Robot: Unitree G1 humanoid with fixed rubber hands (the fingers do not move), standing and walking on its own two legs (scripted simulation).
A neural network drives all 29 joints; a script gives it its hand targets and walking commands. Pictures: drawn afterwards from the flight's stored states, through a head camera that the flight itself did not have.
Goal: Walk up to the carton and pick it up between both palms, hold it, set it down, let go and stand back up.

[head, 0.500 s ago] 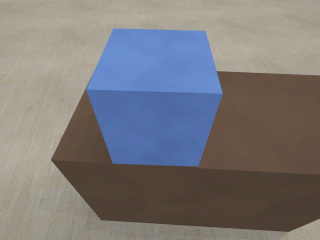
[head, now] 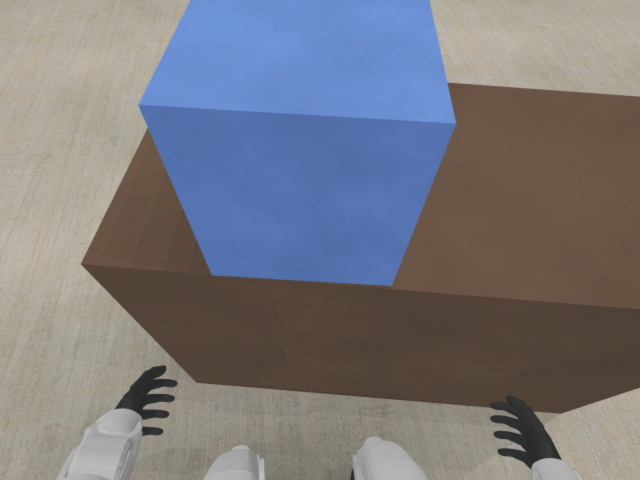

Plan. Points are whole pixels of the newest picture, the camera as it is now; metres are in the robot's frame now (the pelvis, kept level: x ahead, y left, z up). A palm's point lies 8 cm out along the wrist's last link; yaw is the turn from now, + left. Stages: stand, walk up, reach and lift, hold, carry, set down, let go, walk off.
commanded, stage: reach and lift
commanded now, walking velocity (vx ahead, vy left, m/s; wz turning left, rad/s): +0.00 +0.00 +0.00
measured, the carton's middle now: (308, 139) +0.52 +0.00 +0.11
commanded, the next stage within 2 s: none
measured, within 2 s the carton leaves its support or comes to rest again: neither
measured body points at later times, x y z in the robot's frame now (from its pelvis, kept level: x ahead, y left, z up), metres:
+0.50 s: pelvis +0.05 +0.00 +0.03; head +0.07 -0.01 +0.48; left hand +0.24 +0.26 -0.03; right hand +0.21 -0.24 -0.05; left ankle +0.04 +0.15 -0.71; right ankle +0.05 -0.14 -0.71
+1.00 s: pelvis +0.07 +0.01 +0.04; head +0.06 +0.01 +0.49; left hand +0.25 +0.24 +0.01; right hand +0.24 -0.25 +0.01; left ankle +0.04 +0.15 -0.71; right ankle +0.05 -0.14 -0.71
